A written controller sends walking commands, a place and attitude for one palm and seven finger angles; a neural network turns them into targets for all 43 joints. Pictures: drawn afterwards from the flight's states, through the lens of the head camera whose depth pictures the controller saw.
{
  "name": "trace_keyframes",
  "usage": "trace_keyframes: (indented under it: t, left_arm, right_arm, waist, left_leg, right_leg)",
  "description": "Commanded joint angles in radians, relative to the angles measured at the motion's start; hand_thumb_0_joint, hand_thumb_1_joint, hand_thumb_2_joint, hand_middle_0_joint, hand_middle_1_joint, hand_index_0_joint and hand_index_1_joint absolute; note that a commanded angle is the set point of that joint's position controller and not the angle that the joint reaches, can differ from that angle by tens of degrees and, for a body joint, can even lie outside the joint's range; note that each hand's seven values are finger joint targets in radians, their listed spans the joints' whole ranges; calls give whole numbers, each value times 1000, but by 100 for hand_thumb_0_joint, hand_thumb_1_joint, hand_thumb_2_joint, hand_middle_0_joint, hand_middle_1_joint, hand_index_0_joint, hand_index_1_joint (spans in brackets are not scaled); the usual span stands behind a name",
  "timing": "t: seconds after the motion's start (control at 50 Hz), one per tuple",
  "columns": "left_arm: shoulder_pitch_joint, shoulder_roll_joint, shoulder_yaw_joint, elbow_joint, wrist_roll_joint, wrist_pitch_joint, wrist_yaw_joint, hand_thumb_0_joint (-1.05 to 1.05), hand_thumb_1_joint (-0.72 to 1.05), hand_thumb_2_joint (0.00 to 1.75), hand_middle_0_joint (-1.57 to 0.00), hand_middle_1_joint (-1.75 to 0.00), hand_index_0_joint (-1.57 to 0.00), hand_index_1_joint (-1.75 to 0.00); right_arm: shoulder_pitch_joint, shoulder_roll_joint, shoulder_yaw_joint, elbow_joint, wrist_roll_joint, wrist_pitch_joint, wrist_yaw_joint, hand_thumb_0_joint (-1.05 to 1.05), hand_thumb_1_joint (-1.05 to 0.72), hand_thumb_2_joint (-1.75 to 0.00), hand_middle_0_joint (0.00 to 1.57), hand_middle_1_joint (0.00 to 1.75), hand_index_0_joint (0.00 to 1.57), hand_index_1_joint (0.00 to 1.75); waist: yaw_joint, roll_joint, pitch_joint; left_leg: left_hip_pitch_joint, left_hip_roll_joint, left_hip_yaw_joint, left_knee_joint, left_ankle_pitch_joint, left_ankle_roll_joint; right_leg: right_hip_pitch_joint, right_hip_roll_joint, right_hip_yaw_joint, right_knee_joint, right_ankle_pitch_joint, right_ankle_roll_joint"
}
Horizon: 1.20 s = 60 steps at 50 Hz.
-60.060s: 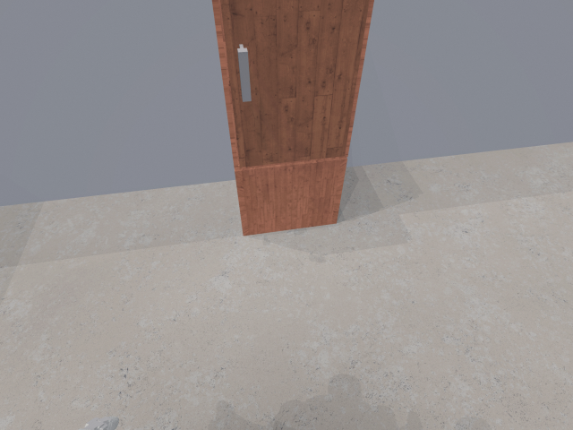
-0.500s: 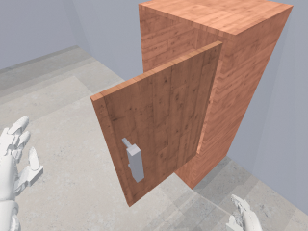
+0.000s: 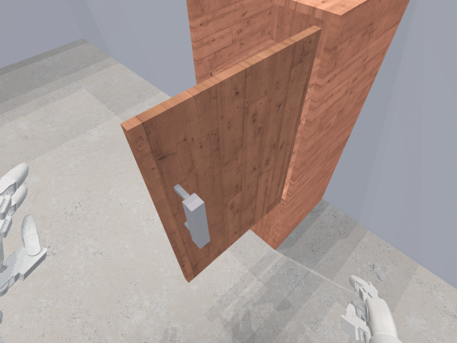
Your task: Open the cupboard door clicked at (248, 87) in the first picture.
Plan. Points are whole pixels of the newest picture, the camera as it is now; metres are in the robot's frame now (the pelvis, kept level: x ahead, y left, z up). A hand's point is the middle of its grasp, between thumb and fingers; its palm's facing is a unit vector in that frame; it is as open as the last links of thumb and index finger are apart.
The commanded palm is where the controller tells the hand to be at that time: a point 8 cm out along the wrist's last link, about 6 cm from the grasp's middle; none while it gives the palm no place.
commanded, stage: step back with the hand held close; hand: left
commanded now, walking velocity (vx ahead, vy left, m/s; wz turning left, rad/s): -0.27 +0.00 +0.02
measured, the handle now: (190, 216) +0.33 +0.10 +0.02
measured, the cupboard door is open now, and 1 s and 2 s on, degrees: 87 87 87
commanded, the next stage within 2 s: stop stepping back and stand still in 0.82 s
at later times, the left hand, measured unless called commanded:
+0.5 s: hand out of the picture +0.10 +0.28 +0.15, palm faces +0.47 -0.76 -0.44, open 7.4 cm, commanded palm +0.04 +0.31 +0.17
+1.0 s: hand out of the picture +0.04 +0.24 +0.16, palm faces +0.35 -0.81 -0.47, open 7.4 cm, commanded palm -0.02 +0.29 +0.17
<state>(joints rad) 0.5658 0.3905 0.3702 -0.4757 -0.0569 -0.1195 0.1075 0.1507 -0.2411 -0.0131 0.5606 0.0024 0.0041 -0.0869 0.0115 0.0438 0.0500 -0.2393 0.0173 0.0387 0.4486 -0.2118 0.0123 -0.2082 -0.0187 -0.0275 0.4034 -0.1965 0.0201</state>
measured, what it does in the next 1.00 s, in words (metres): walks backwards: right foot, then left foot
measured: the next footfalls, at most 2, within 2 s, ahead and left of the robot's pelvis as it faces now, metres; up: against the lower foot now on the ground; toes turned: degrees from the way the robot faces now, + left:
right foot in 0.86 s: -0.25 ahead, -0.12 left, +0.00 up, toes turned -1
left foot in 1.00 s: -0.07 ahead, +0.08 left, +0.00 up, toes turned +0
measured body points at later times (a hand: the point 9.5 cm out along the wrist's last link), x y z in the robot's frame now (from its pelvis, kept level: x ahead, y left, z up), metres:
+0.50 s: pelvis -0.09 +0.01 -0.02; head -0.07 +0.03 +0.43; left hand +0.07 +0.31 +0.17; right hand +0.09 -0.23 -0.10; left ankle +0.01 +0.11 -0.74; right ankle +0.01 -0.13 -0.74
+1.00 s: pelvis -0.17 +0.00 -0.01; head -0.15 +0.02 +0.44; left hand +0.01 +0.29 +0.19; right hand +0.00 -0.23 -0.09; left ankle -0.10 +0.08 -0.73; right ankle -0.29 -0.12 -0.73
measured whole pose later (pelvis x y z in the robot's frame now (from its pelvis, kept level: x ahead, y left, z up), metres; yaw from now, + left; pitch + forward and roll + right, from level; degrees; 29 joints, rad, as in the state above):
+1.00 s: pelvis -0.17 +0.00 -0.01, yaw -3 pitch +3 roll -1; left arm 0.55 0.45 0.42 -0.57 -0.05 -0.21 0.13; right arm 0.16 -0.18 0.03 0.66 0.00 -0.09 -0.07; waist 0.03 -0.04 0.00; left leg -0.47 -0.01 0.06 0.65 -0.14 -0.01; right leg -0.12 0.02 -0.01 0.54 -0.40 0.00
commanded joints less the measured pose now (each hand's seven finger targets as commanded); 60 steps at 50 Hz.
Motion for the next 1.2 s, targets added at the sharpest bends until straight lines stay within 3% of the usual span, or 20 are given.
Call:
trace_keyframes:
  t: [0.0, 0.3, 0.42, 0.46, 0.52, 0.56, 0.62, 0.76, 0.78, 0.82, 0.84, 0.88, 0.92, 0.96, 0.98, 1.0, 1.02, 1.06, 1.12, 1.18]
  left_arm:
    - [2, 217, 193, -245, -2, -76, 41, 0, 90, 90, -20, -30, -20, -30]
    - [-55, 179, 190, -244, 45, -138, 62, 0, 90, 90, -20, -30, -20, -30]
    - [-101, 206, 179, -279, 35, -151, 80, 0, 90, 90, -20, -30, -20, -30]
    - [-97, 204, 170, -278, 28, -149, 89, 0, 90, 90, -20, -30, -20, -30]
    - [-93, 222, 197, -305, 24, -151, 91, 0, 90, 90, -20, -30, -20, -30]
    - [-101, 217, 232, -328, 43, -158, 89, 0, 90, 90, -20, -30, -20, -30]
    - [-112, 252, 255, -330, 34, -174, 90, 0, 90, 90, -20, -30, -20, -30]
    - [-46, 173, 155, -295, -20, -148, 67, 0, 90, 90, -20, -30, -20, -30]
    - [-70, 185, 153, -299, -19, -155, 61, 0, 90, 90, -20, -30, -20, -30]
    - [-107, 272, 193, -306, -3, -168, 61, 0, 90, 90, -20, -30, -20, -30]
    - [-140, 308, 210, -314, -10, -179, 65, 0, 90, 90, -20, -30, -20, -30]
    - [-157, 300, 218, -269, 12, -182, 57, 0, 90, 90, -20, -30, -20, -30]
    - [-78, 295, 239, -244, 9, -132, 49, 0, 90, 90, -20, -30, -20, -30]
    - [-37, 241, 214, -250, -16, -113, 44, 0, 90, 90, -20, -30, -20, -30]
    - [-30, 245, 212, -290, -21, -111, 43, 0, 90, 90, -20, -30, -20, -30]
    - [-60, 245, 201, -311, -9, -120, 45, 0, 90, 90, -20, -30, -20, -30]
    - [-99, 226, 165, -281, -8, -132, 36, 0, 90, 90, -20, -30, -20, -30]
    - [-4, 217, 200, -228, -8, -110, 56, 0, 90, 90, -20, -30, -20, -30]
    - [47, 244, 228, -292, 5, -100, 67, 0, 90, 90, -20, -30, -20, -30]
    - [52, 192, 183, -242, 22, -95, 75, 0, 90, 90, -20, -30, -20, -30]
  right_arm:
    - [-81, -97, -40, -175, 9, -40, -13, 0, -90, -90, 20, 30, 20, 30]
    - [-44, -122, -42, -175, 3, -110, -8, 0, -90, -90, 20, 30, 20, 30]
    - [-3, -104, -41, -126, -4, -124, -1, 0, -90, -90, 20, 30, 20, 30]
    - [3, -90, -32, -106, -6, -119, 0, 0, -90, -90, 20, 30, 20, 30]
    - [-37, -117, -33, -123, -6, -121, -14, 0, -90, -90, 20, 30, 20, 30]
    - [-49, -110, -38, -137, -18, -143, -15, 0, -90, -90, 20, 30, 20, 30]
    - [-41, -95, -60, -99, -17, -172, 7, 0, -90, -90, 20, 30, 20, 30]
    - [-27, -82, -38, -40, -22, -191, 36, 0, -90, -90, 20, 30, 20, 30]
    - [-27, -80, -38, -36, -23, -186, 37, 0, -90, -90, 20, 30, 20, 30]
    - [-9, -52, -34, -10, -16, -158, 33, 0, -90, -90, 20, 30, 20, 30]
    - [-73, -55, -22, -36, -12, -160, 20, 0, -90, -90, 20, 30, 20, 30]
    - [-81, -42, -9, -49, -8, -179, 10, 0, -90, -90, 20, 30, 20, 30]
    - [-119, -56, -8, -93, 5, -156, -5, 0, -90, -90, 20, 30, 20, 30]
    - [-79, -66, 3, -83, 17, -147, -19, 0, -90, -90, 20, 30, 20, 30]
    - [-62, -98, -11, -82, 11, -159, -8, 0, -90, -90, 20, 30, 20, 30]
    - [-13, -93, -22, -75, -3, -176, 14, 0, -90, -90, 20, 30, 20, 30]
    - [15, -97, -31, -48, 8, -192, 29, 0, -90, -90, 20, 30, 20, 30]
    - [-13, -85, -26, -64, -7, -199, 19, 0, -90, -90, 20, 30, 20, 30]
    - [-30, -79, -19, -87, -9, -194, 17, 0, -90, -90, 20, 30, 20, 30]
    - [-34, -81, -18, -102, -9, -181, 9, 0, -90, -90, 20, 30, 20, 30]
  waist:
    - [4, -27, -235]
    - [-8, 55, -87]
    - [-26, -110, -93]
    - [-34, -140, -122]
    - [-29, 99, -78]
    - [-11, 327, -123]
    - [-7, 112, -178]
    - [-11, 221, -210]
    - [-9, 172, -202]
    - [-16, -138, -201]
    - [10, -212, -146]
    - [19, -250, -214]
    - [-1, -277, -205]
    - [-40, 5, -257]
    - [-20, 206, -317]
    - [-7, 245, -325]
    - [-24, 106, -255]
    - [-11, 74, -197]
    - [-10, 147, -143]
    - [-13, 266, -66]
  left_leg:
    - [34, 58, -48, -18, 346, 11]
    - [-465, 108, -141, -121, -432, 76]
    - [-82, -25, -35, 257, -261, -5]
    - [4, -25, -29, 266, -190, -10]
    - [-203, 94, -208, -65, -369, 38]
    - [-545, 327, -507, -400, -631, 156]
    - [-298, 298, -379, -263, -349, 145]
    - [-57, 188, -187, -277, -176, 18]
    - [-16, 164, -144, -195, -99, -9]
    - [53, 54, -50, 212, -27, -52]
    - [-52, -8, -29, 413, -172, -59]
    - [-244, -32, -23, 486, -211, -45]
    - [-176, -39, 29, 302, -80, -33]
    - [133, -39, 29, 19, 447, 2]
    - [318, 138, -172, -3, 895, 85]
    - [343, 262, -316, -38, 989, 143]
    - [245, 262, -317, -112, 630, 126]
    - [85, 269, -345, -219, 169, 133]
    - [-123, 185, -219, -334, -301, 85]
    - [-368, 165, -151, -407, -498, 57]
  right_leg:
    - [101, -35, 24, 44, 377, -8]
    - [169, 3, 73, 148, -81, -5]
    - [-314, -146, 212, -140, -387, -91]
    - [-351, -164, 155, -122, -322, -91]
    - [-222, -23, 53, 102, -300, -20]
    - [97, 121, 22, 684, -219, 13]
    - [-74, 103, 83, 777, -292, -6]
    - [16, 108, -39, 101, -343, -50]
    - [3, 69, -7, -78, -266, -64]
    - [-172, -210, 290, -231, 0, -145]
    - [-188, -304, 315, -210, 273, -162]
    - [72, -257, 151, -25, 819, -111]
    - [123, -180, 69, 117, 1008, -83]
    - [21, -49, -45, 321, 761, -1]
    - [-134, 39, -32, 483, 170, 22]
    - [-201, 74, 60, 598, -363, -1]
    - [-165, 76, 97, 642, -454, -23]
    - [-167, 38, 80, 554, -358, -7]
    - [-9, 45, -1, 406, -234, -9]
    - [192, 80, -86, 319, -259, -19]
